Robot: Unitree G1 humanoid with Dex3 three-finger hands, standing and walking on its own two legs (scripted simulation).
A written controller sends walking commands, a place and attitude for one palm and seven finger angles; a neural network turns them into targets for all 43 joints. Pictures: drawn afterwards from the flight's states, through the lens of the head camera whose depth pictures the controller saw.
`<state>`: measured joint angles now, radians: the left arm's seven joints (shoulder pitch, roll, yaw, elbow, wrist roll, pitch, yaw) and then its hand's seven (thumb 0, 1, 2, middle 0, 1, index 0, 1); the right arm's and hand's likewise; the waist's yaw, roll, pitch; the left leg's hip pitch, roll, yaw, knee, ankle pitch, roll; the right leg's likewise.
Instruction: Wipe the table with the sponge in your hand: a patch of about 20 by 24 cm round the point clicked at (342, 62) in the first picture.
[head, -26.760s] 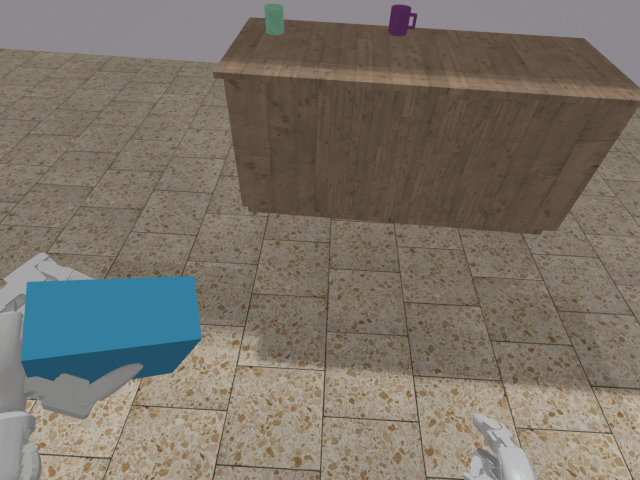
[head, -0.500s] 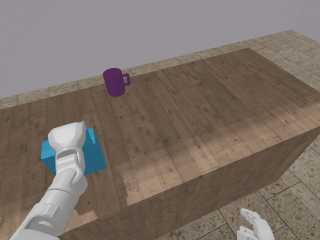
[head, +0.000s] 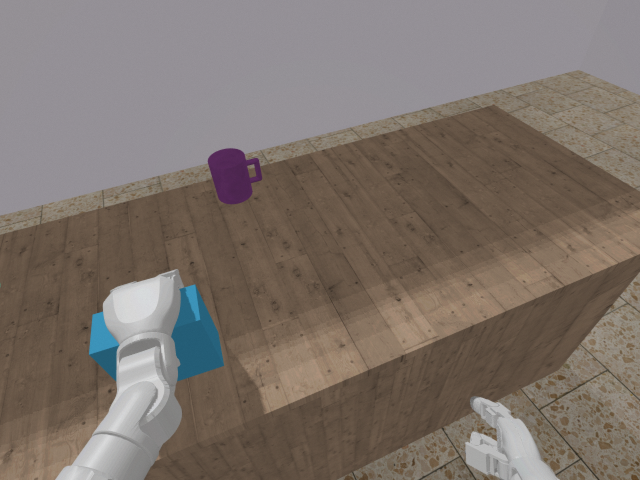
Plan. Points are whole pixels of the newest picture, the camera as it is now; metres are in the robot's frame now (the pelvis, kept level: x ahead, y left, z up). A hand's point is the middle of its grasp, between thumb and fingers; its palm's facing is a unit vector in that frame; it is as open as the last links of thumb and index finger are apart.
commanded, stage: wipe back along the middle lane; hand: left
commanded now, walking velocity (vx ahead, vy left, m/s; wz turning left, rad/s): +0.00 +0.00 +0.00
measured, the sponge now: (168, 349) +0.29 +0.26 -0.02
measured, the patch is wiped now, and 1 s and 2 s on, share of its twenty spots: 0.75 0.95 0.95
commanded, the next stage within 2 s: slide across to the third lane in 0.64 s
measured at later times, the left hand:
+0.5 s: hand (159, 364) +0.24 +0.23 +0.04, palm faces +0.04 -0.08 -1.00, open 9.9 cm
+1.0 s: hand (164, 369) +0.24 +0.23 +0.03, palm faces -0.02 -0.07 -1.00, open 9.9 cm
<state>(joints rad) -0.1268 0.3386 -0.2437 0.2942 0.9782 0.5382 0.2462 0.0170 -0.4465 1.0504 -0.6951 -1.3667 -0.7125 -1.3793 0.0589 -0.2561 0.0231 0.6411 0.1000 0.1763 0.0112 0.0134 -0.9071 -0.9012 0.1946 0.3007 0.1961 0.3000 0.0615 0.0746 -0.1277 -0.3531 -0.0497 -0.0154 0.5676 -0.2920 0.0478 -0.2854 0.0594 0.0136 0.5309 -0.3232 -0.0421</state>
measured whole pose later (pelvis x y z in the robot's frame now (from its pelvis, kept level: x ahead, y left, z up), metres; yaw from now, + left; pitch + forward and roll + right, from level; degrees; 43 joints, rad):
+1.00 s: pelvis -0.02 -0.02 +0.00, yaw -1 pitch +1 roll +0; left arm 0.01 0.33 -0.27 0.14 0.97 0.58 0.19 0.02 -0.45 1.05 -0.69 -1.38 -0.72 -1.38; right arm 0.02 -0.26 0.02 0.66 0.09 0.15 -0.01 0.02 -0.91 -0.90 0.19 0.30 0.20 0.30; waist 0.08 0.08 -0.09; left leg -0.30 -0.03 -0.01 0.55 -0.26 0.02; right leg -0.25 0.08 0.02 0.54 -0.30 -0.07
